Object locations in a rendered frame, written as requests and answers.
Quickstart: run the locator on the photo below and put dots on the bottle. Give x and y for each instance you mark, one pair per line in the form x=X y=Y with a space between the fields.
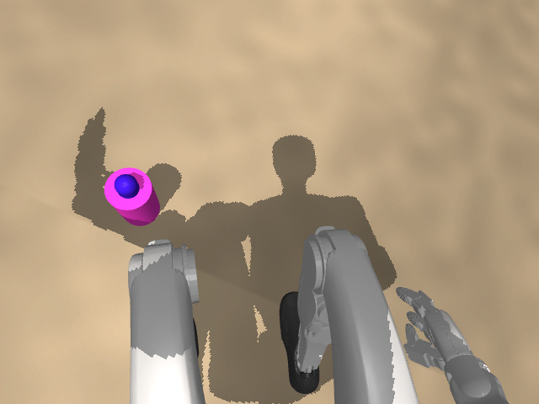
x=130 y=192

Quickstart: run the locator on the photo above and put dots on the right robot hand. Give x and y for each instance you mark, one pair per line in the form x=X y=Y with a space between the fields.
x=437 y=326

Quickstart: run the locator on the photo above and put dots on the right robot arm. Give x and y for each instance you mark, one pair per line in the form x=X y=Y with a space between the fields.
x=472 y=383

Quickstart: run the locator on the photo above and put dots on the right robot foot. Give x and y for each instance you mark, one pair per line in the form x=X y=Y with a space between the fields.
x=301 y=382

